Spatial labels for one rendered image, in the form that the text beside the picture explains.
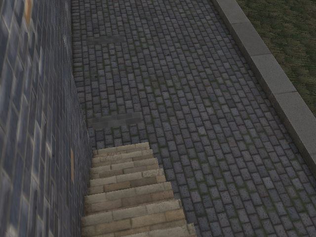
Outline stairs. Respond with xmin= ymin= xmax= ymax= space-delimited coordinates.
xmin=81 ymin=142 xmax=197 ymax=237

